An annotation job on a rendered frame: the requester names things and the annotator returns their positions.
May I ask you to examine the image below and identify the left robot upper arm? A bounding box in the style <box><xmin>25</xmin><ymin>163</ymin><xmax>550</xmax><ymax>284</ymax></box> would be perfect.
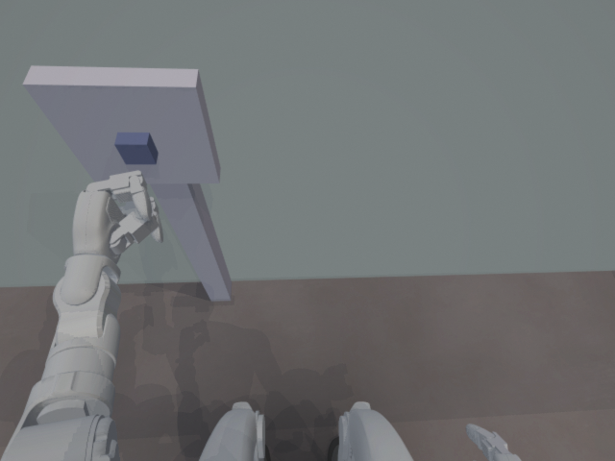
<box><xmin>6</xmin><ymin>415</ymin><xmax>120</xmax><ymax>461</ymax></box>

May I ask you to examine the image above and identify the button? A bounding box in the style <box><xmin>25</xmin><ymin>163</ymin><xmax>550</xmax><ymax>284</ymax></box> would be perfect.
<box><xmin>114</xmin><ymin>133</ymin><xmax>158</xmax><ymax>164</ymax></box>

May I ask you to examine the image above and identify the right robot hand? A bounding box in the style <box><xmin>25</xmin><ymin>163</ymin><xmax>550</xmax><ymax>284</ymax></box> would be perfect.
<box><xmin>466</xmin><ymin>424</ymin><xmax>522</xmax><ymax>461</ymax></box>

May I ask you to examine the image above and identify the right robot thigh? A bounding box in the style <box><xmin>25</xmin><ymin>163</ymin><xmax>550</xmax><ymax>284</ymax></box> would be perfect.
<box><xmin>338</xmin><ymin>409</ymin><xmax>414</xmax><ymax>461</ymax></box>

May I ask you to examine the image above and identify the left robot hand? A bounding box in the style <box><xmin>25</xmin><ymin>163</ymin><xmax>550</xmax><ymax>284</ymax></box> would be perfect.
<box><xmin>72</xmin><ymin>170</ymin><xmax>163</xmax><ymax>264</ymax></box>

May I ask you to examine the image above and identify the left robot forearm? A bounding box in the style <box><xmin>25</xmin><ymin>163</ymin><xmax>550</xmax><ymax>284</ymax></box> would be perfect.
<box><xmin>0</xmin><ymin>254</ymin><xmax>121</xmax><ymax>461</ymax></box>

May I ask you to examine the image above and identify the left robot thigh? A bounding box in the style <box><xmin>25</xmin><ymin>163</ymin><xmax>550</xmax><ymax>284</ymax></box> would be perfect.
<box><xmin>199</xmin><ymin>409</ymin><xmax>265</xmax><ymax>461</ymax></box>

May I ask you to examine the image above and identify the robot thigh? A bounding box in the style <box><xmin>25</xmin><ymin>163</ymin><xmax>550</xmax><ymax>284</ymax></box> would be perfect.
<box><xmin>338</xmin><ymin>409</ymin><xmax>414</xmax><ymax>461</ymax></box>
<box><xmin>199</xmin><ymin>409</ymin><xmax>265</xmax><ymax>461</ymax></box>

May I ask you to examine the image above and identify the panel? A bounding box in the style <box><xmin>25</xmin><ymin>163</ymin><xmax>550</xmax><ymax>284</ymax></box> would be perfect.
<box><xmin>23</xmin><ymin>65</ymin><xmax>232</xmax><ymax>302</ymax></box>

